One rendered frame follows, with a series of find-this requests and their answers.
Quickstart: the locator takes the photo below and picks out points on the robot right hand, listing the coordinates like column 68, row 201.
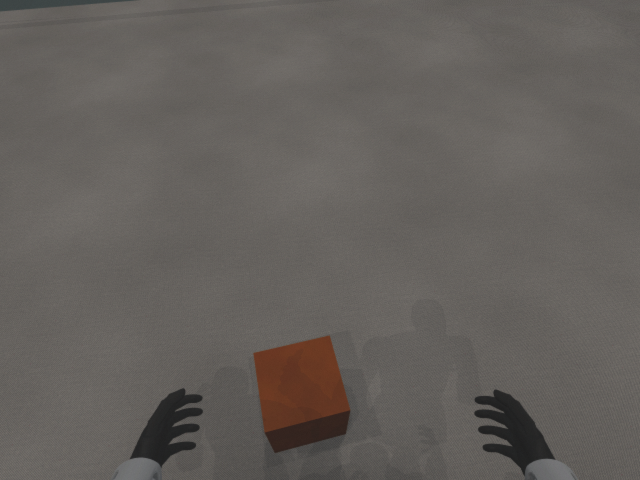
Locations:
column 527, row 441

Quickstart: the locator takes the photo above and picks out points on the robot right forearm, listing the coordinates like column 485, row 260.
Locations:
column 548, row 469

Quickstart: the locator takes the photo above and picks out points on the carton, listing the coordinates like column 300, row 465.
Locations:
column 301, row 392

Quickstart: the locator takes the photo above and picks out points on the robot left forearm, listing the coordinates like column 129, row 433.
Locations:
column 138, row 469

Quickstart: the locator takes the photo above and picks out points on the robot left hand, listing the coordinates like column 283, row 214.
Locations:
column 154, row 440

